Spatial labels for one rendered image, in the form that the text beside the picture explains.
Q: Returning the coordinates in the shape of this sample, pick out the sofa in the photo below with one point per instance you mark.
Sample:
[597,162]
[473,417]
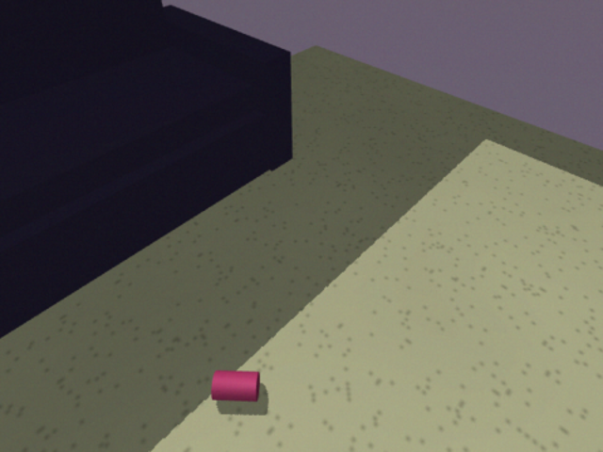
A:
[120,120]

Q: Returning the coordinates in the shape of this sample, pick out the can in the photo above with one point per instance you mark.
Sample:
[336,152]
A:
[235,385]

